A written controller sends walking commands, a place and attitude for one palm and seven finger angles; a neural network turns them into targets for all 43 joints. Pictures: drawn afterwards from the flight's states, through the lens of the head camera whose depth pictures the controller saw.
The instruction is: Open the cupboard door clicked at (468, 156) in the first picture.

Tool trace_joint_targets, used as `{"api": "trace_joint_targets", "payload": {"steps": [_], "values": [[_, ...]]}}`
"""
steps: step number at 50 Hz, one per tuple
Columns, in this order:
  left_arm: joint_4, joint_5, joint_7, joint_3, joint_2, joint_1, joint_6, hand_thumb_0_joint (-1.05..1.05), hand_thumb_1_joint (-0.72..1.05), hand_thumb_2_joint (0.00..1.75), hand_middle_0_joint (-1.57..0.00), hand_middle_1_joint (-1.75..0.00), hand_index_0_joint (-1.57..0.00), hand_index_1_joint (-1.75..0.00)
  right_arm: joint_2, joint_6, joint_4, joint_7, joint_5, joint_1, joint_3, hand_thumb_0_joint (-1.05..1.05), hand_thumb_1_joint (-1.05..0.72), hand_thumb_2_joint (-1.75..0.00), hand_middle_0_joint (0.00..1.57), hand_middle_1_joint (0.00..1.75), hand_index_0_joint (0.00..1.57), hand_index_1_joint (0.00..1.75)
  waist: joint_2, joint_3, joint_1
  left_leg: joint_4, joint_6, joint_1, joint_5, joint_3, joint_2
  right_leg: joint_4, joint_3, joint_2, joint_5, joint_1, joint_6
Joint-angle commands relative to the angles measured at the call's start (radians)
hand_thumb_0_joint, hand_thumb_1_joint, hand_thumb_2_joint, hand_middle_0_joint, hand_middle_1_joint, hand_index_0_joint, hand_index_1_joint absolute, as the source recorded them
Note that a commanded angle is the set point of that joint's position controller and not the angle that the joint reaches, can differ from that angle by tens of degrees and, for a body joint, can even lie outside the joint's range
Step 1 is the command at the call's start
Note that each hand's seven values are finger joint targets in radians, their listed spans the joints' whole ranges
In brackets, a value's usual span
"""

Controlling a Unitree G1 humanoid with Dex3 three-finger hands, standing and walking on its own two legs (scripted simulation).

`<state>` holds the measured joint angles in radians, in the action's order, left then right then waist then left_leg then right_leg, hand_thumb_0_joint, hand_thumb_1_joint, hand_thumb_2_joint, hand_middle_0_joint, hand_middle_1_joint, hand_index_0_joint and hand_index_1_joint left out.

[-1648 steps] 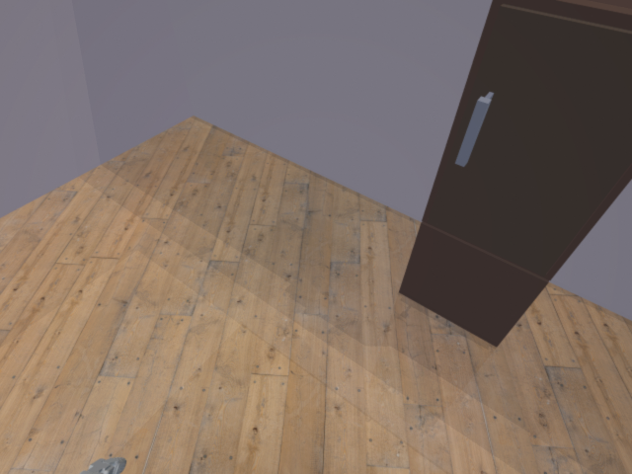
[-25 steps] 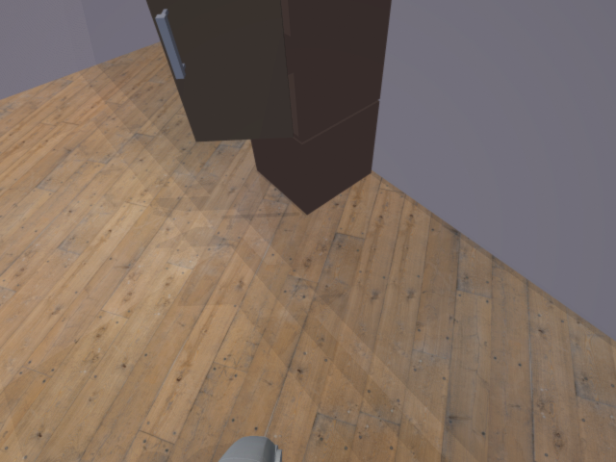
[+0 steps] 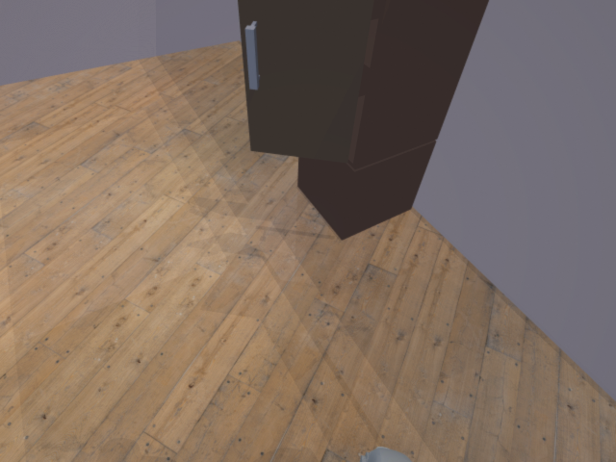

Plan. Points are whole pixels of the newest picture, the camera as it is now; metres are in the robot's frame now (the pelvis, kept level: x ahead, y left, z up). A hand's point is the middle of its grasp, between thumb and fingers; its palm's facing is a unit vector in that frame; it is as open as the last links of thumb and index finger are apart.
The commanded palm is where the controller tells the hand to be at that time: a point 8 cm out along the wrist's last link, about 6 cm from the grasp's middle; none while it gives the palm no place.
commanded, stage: take the last steps up to it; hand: left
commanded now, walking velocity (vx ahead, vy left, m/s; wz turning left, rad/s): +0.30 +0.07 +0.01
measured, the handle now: (254, 56) +1.09 +0.24 +0.00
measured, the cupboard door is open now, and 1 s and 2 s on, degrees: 51 51 51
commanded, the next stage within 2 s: come to a stop and stand still in 1.20 s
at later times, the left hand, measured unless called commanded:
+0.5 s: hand (212, 430) +0.19 +0.16 -0.16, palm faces +0.09 -0.97 -0.22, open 7.1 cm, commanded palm none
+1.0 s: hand (186, 314) +0.38 +0.26 -0.17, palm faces +0.07 -0.98 -0.17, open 7.4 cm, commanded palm none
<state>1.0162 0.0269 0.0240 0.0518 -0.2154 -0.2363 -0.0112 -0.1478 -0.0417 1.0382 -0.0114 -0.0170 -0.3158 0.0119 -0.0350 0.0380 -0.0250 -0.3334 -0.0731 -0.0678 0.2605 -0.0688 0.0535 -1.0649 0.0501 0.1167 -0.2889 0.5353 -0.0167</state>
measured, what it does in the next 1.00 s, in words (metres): walks ahead: right foot, then left foot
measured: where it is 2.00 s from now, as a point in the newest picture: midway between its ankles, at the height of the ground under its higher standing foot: (294, 383)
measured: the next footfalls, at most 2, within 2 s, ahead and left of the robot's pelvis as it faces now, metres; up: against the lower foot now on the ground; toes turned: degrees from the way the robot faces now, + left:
right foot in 0.24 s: +0.18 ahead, -0.13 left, +0.00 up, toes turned -8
left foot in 0.72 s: +0.37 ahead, +0.15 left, +0.00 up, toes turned +10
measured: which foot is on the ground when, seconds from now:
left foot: down 0.00-0.24, up 0.26-0.70, down 0.72-1.00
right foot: up 0.00-0.22, down 0.24-0.72, up 0.74-1.00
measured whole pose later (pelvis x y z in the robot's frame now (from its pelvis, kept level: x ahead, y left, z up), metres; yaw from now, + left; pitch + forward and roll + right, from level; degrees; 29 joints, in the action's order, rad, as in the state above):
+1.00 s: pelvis +0.34 +0.07 +0.00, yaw +0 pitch +0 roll +1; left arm 1.04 0.03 0.01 0.06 -0.18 -0.21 0.01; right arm -0.17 -0.08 1.04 -0.02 -0.02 -0.27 0.04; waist -0.04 0.05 -0.02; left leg -0.35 -0.08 -0.15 0.20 -0.18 0.03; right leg -1.08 0.05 0.11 -0.23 0.57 0.00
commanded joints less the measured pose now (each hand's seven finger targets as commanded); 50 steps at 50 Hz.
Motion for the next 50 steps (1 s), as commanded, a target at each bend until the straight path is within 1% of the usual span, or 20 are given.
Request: {"api": "trace_joint_targets", "payload": {"steps": [1, 7, 9, 10, 11, 12, 13, 15, 19, 23, 30, 32, 34, 35, 36, 37, 38, 41, 43, 50], "values": [[-0.09, -0.002, -0.004, 0.001, -0.025, 0.098, 0.026, 0.0, 0.9, 0.9, -0.2, -0.3, -0.2, -0.3, -0.144, -0.022, -0.001, -0.015, -0.002, -0.106, 0.032, 0.0, -0.9, -0.9, 0.2, 0.3, 0.2, 0.3, 0.124, 0.064, 0.035, 0.158, -0.134, 0.037, -0.291, 0.172, -0.267, 0.15, 0.018, 0.002, 0.043, 0.092, -0.007], [-0.126, -0.005, -0.002, -0.001, -0.012, 0.185, 0.039, 0.0, 0.9, 0.9, -0.2, -0.3, -0.2, -0.3, -0.138, -0.022, 0.055, -0.016, -0.012, -0.171, 0.031, 0.0, -0.9, -0.9, 0.2, 0.3, 0.2, 0.3, 0.129, 0.086, 0.054, 0.1, -0.122, 0.011, -0.34, 0.162, -0.282, 0.376, 0.053, -0.041, 0.017, -0.058, 0.018], [-0.102, -0.004, -0.001, 0.009, -0.02, 0.101, 0.043, 0.0, 0.9, 0.9, -0.2, -0.3, -0.2, -0.3, -0.138, -0.021, 0.066, -0.018, -0.01, -0.158, 0.03, 0.0, -0.9, -0.9, 0.2, 0.3, 0.2, 0.3, 0.083, 0.056, 0.007, 0.005, -0.094, -0.048, -0.368, 0.13, -0.249, 0.464, 0.073, -0.075, 0.06, -0.234, 0.033], [-0.063, -0.002, -0.005, 0.02, -0.044, -0.02, 0.051, 0.0, 0.9, 0.9, -0.2, -0.3, -0.2, -0.3, -0.138, -0.022, 0.067, -0.018, -0.004, -0.14, 0.032, 0.0, -0.9, -0.9, 0.2, 0.3, 0.2, 0.3, 0.051, 0.006, -0.049, -0.135, -0.065, -0.105, -0.384, 0.099, -0.208, 0.528, 0.059, -0.08, 0.099, -0.409, 0.046], [-0.019, 0.003, -0.012, 0.039, -0.111, -0.175, 0.063, 0.0, 0.9, 0.9, -0.2, -0.3, -0.2, -0.3, -0.121, -0.027, 0.057, -0.011, 0.008, -0.133, 0.033, 0.0, -0.9, -0.9, 0.2, 0.3, 0.2, 0.3, -0.059, -0.085, -0.109, -0.363, -0.022, -0.261, -0.272, 0.045, -0.135, 0.58, -0.106, 0.044, 0.054, -0.659, 0.094], [0.018, 0.002, -0.024, 0.065, -0.207, -0.296, 0.065, 0.0, 0.9, 0.9, -0.2, -0.3, -0.2, -0.3, -0.087, -0.03, 0.023, -0.005, 0.017, -0.162, 0.033, 0.0, -0.9, -0.9, 0.2, 0.3, 0.2, 0.3, -0.276, -0.175, -0.123, -0.658, 0.03, -0.493, 0.211, -0.018, 0.006, 0.721, -0.502, 0.331, 0.067, -0.849, 0.206], [0.017, -0.014, -0.031, 0.061, -0.209, -0.289, 0.063, 0.0, 0.9, 0.9, -0.2, -0.3, -0.2, -0.3, -0.12, -0.02, 0.013, -0.004, 0.009, -0.103, 0.041, 0.0, -0.9, -0.9, 0.2, 0.3, 0.2, 0.3, -0.168, -0.128, -0.119, -0.861, 0.034, -0.546, 0.314, 0.065, -0.039, 0.818, -0.594, 0.398, 0.028, -0.745, 0.255], [-0.023, -0.015, -0.039, 0.037, -0.111, -0.123, 0.068, 0.0, 0.9, 0.9, -0.2, -0.3, -0.2, -0.3, -0.088, -0.009, 0.009, 0.003, 0.002, -0.013, 0.047, 0.0, -0.9, -0.9, 0.2, 0.3, 0.2, 0.3, -0.062, 0.051, -0.056, -0.902, 0.042, -0.571, 0.129, 0.117, -0.125, 0.872, -0.445, 0.323, -0.058, -0.468, 0.204], [-0.015, -0.011, -0.036, 0.008, -0.014, -0.071, 0.091, 0.0, 0.9, 0.9, -0.2, -0.3, -0.2, -0.3, -0.022, 0.025, 0.04, 0.019, -0.01, -0.078, 0.038, 0.0, -0.9, -0.9, 0.2, 0.3, 0.2, 0.3, -0.09, 0.049, 0.028, -0.761, 0.085, -0.458, -0.021, 0.066, -0.158, 0.9, -0.102, 0.187, 0.159, -0.312, 0.134], [0.017, -0.009, -0.034, 0.014, -0.029, -0.123, 0.106, 0.0, 0.9, 0.9, -0.2, -0.3, -0.2, -0.3, -0.017, 0.029, 0.009, 0.03, -0.009, -0.003, 0.043, 0.0, -0.9, -0.9, 0.2, 0.3, 0.2, 0.3, -0.046, 0.012, 0.016, -0.604, 0.113, -0.495, -0.078, 0.025, -0.159, 0.877, -0.045, 0.175, 0.355, -0.412, 0.15], [0.063, -0.001, -0.033, 0.02, -0.088, -0.158, 0.097, 0.0, 0.9, 0.9, -0.2, -0.3, -0.2, -0.3, -0.051, 0.01, -0.076, 0.05, -0.004, 0.198, 0.041, 0.0, -0.9, -0.9, 0.2, 0.3, 0.2, 0.3, -0.118, 0.076, -0.02, -0.337, 0.101, -0.449, -0.073, -0.019, -0.131, 0.845, -0.028, 0.205, 0.333, -0.447, 0.143], [0.071, 0.004, -0.036, 0.025, -0.097, -0.155, 0.089, 0.0, 0.9, 0.9, -0.2, -0.3, -0.2, -0.3, -0.064, 0.001, -0.082, 0.049, -0.004, 0.194, 0.046, 0.0, -0.9, -0.9, 0.2, 0.3, 0.2, 0.3, -0.126, 0.075, -0.008, -0.268, 0.085, -0.361, -0.044, -0.024, -0.12, 0.8, -0.033, 0.218, 0.301, -0.426, 0.131], [0.067, -0.002, -0.035, 0.028, -0.099, -0.129, 0.081, 0.0, 0.9, 0.9, -0.2, -0.3, -0.2, -0.3, -0.098, -0.01, -0.041, 0.039, -0.009, 0.065, 0.053, 0.0, -0.9, -0.9, 0.2, 0.3, 0.2, 0.3, -0.062, 0.031, 0.063, -0.158, 0.072, -0.113, -0.078, -0.065, -0.067, 0.639, 0.036, 0.16, 0.326, -0.332, 0.098], [0.059, -0.005, -0.03, 0.021, -0.067, -0.147, 0.077, 0.0, 0.9, 0.9, -0.2, -0.3, -0.2, -0.3, -0.162, -0.017, -0.005, 0.028, -0.015, -0.063, 0.067, 0.0, -0.9, -0.9, 0.2, 0.3, 0.2, 0.3, 0.074, -0.063, 0.11, -0.129, 0.049, 0.092, -0.081, -0.007, -0.125, 0.418, 0.079, 0.096, 0.272, -0.247, 0.07], [0.039, -0.015, -0.024, 0.012, -0.012, -0.18, 0.075, 0.0, 0.9, 0.9, -0.2, -0.3, -0.2, -0.3, -0.276, -0.022, 0.017, 0.014, -0.028, -0.185, 0.096, 0.0, -0.9, -0.9, 0.2, 0.3, 0.2, 0.3, 0.325, -0.166, 0.141, -0.07, -0.046, 0.264, -0.113, 0.338, -0.373, 0.122, 0.153, -0.05, -0.139, -0.039, 0.022], [0.002, -0.012, -0.027, 0.001, -0.011, -0.112, 0.077, 0.0, 0.9, 0.9, -0.2, -0.3, -0.2, -0.3, -0.302, -0.01, 0.022, -0.001, -0.016, -0.238, 0.097, 0.0, -0.9, -0.9, 0.2, 0.3, 0.2, 0.3, 0.33, -0.183, 0.156, 0.016, -0.113, 0.261, -0.183, 0.454, -0.454, -0.097, 0.049, -0.073, -0.312, 0.054, 0.033], [-0.013, -0.011, -0.031, 0.008, -0.012, -0.078, 0.076, 0.0, 0.9, 0.9, -0.2, -0.3, -0.2, -0.3, -0.277, -0.006, 0.004, -0.005, -0.016, -0.166, 0.086, 0.0, -0.9, -0.9, 0.2, 0.3, 0.2, 0.3, 0.227, -0.127, 0.127, 0.044, -0.144, 0.165, -0.12, 0.404, -0.472, -0.194, 0.001, -0.031, -0.285, 0.092, 0.052], [0.018, 0.0, -0.018, 0.015, 0.002, -0.067, 0.055, 0.0, 0.9, 0.9, -0.2, -0.3, -0.2, -0.3, -0.154, -0.023, -0.045, -0.012, -0.009, 0.002, 0.049, 0.0, -0.9, -0.9, 0.2, 0.3, 0.2, 0.3, 0.143, 0.001, 0.05, 0.119, -0.086, -0.09, -0.077, 0.249, -0.383, -0.198, -0.045, 0.03, -0.077, 0.059, 0.036], [0.033, 0.003, -0.014, 0.012, 0.022, -0.117, 0.043, 0.0, 0.9, 0.9, -0.2, -0.3, -0.2, -0.3, -0.13, -0.036, -0.036, -0.015, -0.007, 0.01, 0.041, 0.0, -0.9, -0.9, 0.2, 0.3, 0.2, 0.3, 0.128, -0.006, 0.015, 0.146, -0.065, -0.115, -0.137, 0.163, -0.341, -0.153, -0.037, 0.021, -0.013, 0.03, 0.026], [-0.024, 0.001, -0.009, 0.017, 0.022, -0.006, 0.025, 0.0, 0.9, 0.9, -0.2, -0.3, -0.2, -0.3, -0.11, -0.045, -0.005, -0.017, -0.006, -0.054, 0.04, 0.0, -0.9, -0.9, 0.2, 0.3, 0.2, 0.3, 0.09, 0.021, 0.012, 0.181, -0.093, -0.05, -0.268, 0.081, -0.32, 0.07, -0.028, 0.016, 0.113, 0.073, 0.01]]}}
